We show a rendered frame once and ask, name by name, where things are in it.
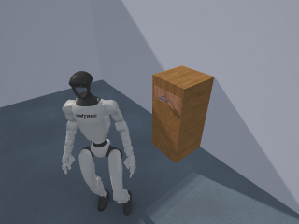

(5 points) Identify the handle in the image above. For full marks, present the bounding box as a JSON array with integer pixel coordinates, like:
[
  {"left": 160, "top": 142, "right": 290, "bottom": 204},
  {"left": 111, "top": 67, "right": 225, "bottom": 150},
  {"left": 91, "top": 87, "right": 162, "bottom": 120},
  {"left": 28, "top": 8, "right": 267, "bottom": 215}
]
[{"left": 158, "top": 95, "right": 170, "bottom": 102}]

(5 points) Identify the left robot forearm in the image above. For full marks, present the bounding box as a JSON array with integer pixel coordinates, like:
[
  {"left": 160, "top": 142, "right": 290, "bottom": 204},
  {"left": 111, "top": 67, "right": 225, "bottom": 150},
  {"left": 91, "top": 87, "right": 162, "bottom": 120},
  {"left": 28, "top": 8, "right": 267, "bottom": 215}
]
[{"left": 120, "top": 121, "right": 134, "bottom": 156}]

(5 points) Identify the right robot upper arm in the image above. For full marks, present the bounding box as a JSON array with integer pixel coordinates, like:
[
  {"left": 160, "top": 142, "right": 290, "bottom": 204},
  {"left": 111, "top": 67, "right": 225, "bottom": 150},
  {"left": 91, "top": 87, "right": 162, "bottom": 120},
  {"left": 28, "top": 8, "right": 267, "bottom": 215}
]
[{"left": 62, "top": 100, "right": 78, "bottom": 131}]

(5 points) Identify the left robot upper arm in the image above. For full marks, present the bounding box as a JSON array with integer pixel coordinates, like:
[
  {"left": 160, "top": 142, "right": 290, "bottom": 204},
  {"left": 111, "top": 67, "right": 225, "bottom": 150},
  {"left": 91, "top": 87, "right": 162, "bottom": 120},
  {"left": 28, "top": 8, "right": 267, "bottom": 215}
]
[{"left": 101, "top": 100, "right": 125, "bottom": 132}]

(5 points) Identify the cabinet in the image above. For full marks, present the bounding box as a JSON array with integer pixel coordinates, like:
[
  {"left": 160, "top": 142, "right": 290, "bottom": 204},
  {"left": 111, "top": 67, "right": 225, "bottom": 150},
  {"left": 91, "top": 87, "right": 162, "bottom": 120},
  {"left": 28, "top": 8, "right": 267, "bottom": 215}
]
[{"left": 152, "top": 65, "right": 214, "bottom": 163}]

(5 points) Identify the robot right hand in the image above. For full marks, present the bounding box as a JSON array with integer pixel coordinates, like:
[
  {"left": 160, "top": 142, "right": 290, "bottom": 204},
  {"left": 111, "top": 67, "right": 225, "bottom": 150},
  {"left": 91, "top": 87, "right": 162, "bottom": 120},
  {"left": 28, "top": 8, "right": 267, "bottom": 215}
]
[{"left": 62, "top": 153, "right": 75, "bottom": 174}]

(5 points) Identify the robot head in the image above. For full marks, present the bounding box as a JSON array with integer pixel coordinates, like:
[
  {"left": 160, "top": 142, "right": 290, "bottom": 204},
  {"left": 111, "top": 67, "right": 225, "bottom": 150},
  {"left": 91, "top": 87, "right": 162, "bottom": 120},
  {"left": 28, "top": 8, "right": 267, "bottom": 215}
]
[{"left": 68, "top": 71, "right": 101, "bottom": 106}]

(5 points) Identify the right robot shin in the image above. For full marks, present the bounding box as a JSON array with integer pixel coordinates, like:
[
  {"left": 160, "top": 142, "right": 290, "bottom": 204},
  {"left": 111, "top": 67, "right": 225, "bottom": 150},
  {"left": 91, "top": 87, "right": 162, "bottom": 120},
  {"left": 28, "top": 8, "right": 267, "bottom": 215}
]
[{"left": 90, "top": 181, "right": 107, "bottom": 198}]

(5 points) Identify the robot left hand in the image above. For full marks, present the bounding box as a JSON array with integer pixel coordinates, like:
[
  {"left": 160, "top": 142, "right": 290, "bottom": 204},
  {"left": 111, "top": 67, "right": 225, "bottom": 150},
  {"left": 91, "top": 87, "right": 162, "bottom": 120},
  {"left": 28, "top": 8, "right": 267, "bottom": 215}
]
[{"left": 124, "top": 154, "right": 136, "bottom": 178}]

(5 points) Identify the drawer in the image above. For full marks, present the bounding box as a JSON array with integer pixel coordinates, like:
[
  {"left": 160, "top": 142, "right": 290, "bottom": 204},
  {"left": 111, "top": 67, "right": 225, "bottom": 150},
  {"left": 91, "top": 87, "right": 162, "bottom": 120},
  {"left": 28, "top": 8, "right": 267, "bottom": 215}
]
[{"left": 153, "top": 85, "right": 181, "bottom": 112}]

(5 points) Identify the right robot forearm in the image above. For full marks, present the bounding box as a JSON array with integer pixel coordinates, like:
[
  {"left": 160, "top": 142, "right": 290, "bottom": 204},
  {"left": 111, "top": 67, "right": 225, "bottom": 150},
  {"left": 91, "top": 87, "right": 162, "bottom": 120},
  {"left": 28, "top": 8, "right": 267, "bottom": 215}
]
[{"left": 64, "top": 126, "right": 77, "bottom": 154}]

